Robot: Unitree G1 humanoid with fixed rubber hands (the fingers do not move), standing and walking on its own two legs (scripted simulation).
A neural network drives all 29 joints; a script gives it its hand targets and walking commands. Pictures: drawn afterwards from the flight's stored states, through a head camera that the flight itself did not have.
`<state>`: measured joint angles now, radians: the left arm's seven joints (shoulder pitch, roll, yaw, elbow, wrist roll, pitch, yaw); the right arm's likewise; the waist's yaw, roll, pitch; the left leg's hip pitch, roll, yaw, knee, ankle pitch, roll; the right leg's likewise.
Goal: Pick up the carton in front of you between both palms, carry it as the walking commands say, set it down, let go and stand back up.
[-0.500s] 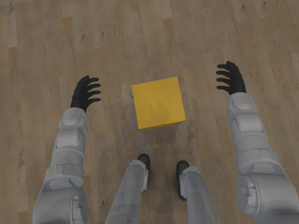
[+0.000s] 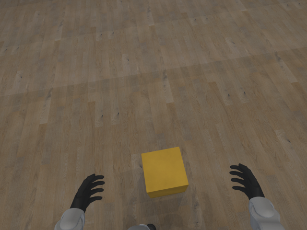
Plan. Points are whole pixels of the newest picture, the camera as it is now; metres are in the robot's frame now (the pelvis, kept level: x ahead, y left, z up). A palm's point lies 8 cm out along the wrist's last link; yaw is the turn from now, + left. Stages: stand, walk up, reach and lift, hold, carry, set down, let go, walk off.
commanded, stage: let go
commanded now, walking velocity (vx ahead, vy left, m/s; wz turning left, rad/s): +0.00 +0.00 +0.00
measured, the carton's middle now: (164, 173) +0.39 +0.03 -0.64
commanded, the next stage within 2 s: stand in 0.60 s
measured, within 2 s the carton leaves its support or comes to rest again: neither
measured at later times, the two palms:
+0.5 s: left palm (82, 209) +0.16 +0.22 -0.05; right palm (278, 225) +0.15 -0.25 -0.06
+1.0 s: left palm (60, 225) +0.12 +0.29 -0.09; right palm out of the picture +0.12 -0.27 -0.07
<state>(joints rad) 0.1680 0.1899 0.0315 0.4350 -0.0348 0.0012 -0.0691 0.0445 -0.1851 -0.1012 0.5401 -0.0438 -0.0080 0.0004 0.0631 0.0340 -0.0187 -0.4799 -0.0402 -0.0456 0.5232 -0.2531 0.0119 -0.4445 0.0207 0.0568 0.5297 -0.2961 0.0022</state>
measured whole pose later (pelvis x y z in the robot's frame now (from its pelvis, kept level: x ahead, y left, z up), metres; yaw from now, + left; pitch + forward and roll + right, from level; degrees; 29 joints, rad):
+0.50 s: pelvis +0.00 -0.02 +0.01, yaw +0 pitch -5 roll +0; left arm 0.20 0.22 0.04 0.39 0.03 0.20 -0.05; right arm 0.23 -0.21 -0.03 0.45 0.01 0.11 0.04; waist 0.00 -0.01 0.10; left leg -0.11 -0.02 -0.06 0.47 -0.27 -0.01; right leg -0.07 0.04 0.04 0.47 -0.31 -0.02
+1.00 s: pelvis +0.00 +0.01 +0.00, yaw +0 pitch -2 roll -1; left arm 0.22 0.30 0.06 0.71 0.02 0.00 0.02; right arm 0.20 -0.29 -0.07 0.74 -0.02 -0.02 -0.03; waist -0.01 -0.03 0.02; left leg -0.20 -0.04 -0.04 0.53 -0.29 0.03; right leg -0.14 0.01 0.05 0.48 -0.31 0.02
